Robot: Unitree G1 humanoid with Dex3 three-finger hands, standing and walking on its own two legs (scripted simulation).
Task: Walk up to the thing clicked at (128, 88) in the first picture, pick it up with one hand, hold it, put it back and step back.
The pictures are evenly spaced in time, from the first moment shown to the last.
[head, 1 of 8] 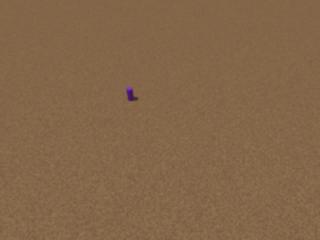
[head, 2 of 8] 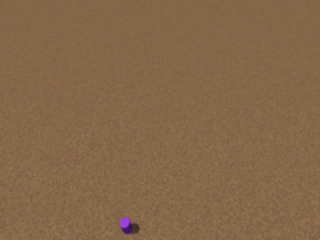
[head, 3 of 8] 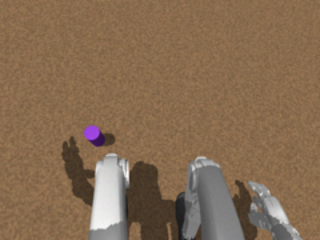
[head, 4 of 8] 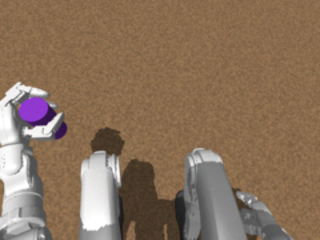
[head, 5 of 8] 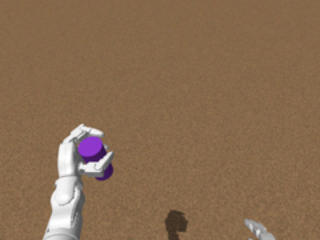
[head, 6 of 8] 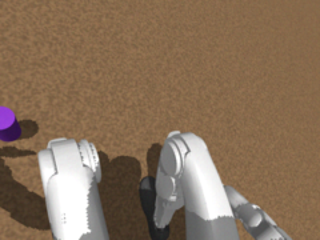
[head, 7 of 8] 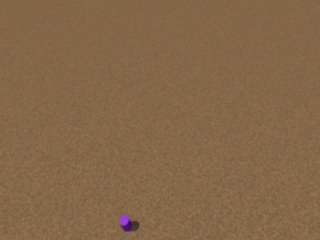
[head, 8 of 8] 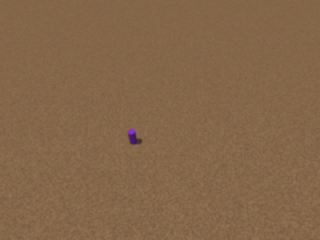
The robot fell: no
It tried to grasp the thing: yes
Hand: left
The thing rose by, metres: 0.70
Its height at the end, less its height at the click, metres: +0.00
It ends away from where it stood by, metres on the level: 0.01
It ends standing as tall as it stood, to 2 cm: yes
